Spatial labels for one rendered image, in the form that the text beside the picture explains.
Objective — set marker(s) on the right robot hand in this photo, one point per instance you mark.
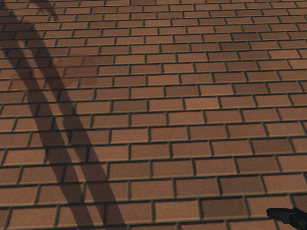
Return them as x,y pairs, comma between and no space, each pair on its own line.
294,217

